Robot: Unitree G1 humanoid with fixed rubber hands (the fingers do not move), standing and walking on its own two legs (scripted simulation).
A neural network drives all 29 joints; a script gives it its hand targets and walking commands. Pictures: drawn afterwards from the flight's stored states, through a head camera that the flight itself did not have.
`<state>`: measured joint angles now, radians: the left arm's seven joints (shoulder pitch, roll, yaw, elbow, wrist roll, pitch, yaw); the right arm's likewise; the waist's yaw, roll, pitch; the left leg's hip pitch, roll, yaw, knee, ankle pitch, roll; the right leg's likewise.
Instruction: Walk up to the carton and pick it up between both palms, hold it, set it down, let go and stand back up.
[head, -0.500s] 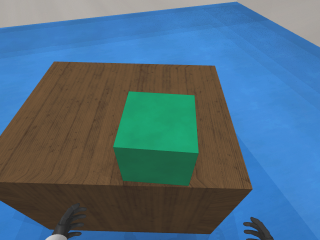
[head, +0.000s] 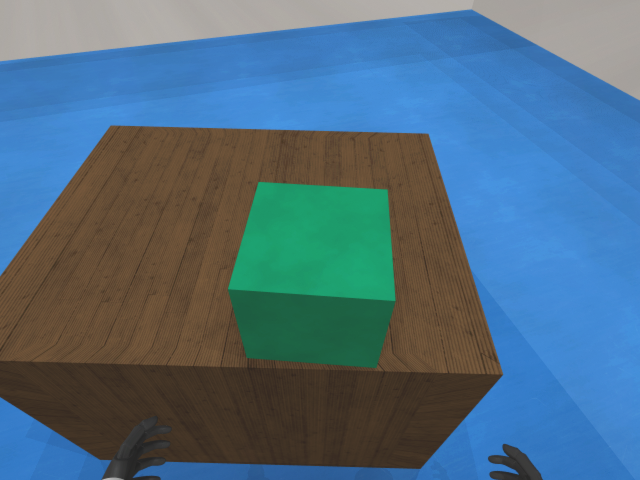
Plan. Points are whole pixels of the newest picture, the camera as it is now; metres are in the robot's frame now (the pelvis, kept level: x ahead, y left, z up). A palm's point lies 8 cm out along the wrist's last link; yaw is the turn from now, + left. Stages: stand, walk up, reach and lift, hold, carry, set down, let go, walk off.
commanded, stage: stand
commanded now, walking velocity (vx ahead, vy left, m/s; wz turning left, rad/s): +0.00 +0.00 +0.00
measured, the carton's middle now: (316, 274) +0.42 +0.01 -0.03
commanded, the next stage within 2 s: none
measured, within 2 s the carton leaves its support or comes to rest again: neither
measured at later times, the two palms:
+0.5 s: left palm out of the picture +0.12 +0.26 -0.09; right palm out of the picture +0.11 -0.27 -0.11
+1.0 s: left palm out of the picture +0.12 +0.26 -0.10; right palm out of the picture +0.10 -0.27 -0.11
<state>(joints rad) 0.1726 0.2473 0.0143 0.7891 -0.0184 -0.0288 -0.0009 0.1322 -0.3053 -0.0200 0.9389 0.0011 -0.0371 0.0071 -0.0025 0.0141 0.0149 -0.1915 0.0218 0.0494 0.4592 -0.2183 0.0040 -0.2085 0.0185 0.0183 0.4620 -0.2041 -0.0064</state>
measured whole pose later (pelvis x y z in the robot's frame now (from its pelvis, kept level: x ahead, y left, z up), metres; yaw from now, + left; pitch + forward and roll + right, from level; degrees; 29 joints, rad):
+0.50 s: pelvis +0.00 +0.00 +0.00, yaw +0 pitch -3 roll +0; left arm 0.17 0.25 0.01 0.81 -0.02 -0.03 0.00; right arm 0.13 -0.31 -0.02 0.96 0.00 -0.04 0.01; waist 0.00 0.01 0.01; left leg -0.19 0.02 0.05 0.46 -0.21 0.00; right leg -0.20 0.02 0.02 0.45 -0.19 -0.01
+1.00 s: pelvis +0.00 +0.00 +0.00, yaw +0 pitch -3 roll +0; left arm 0.17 0.25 0.01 0.82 -0.02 -0.03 0.00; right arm 0.13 -0.31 -0.02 0.97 0.00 -0.04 0.01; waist 0.00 0.01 0.01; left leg -0.19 0.02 0.05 0.46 -0.21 0.00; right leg -0.20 0.02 0.02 0.45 -0.19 -0.01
